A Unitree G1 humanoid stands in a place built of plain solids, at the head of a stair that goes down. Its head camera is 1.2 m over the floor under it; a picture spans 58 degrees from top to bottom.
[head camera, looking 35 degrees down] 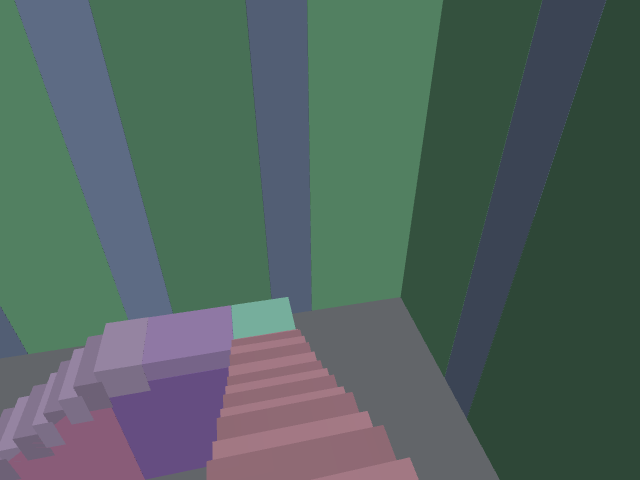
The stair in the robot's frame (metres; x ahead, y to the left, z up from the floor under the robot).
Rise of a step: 0.18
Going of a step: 0.23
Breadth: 0.76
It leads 12 degrees to the left of straight ahead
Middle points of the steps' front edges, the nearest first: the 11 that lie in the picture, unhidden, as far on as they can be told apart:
1.01 0.09 -0.55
1.19 0.13 -0.73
1.43 0.18 -0.91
1.61 0.22 -1.09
1.84 0.27 -1.28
2.03 0.32 -1.46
2.26 0.36 -1.64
2.51 0.42 -1.82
2.78 0.48 -2.00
3.03 0.53 -2.18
3.29 0.59 -2.37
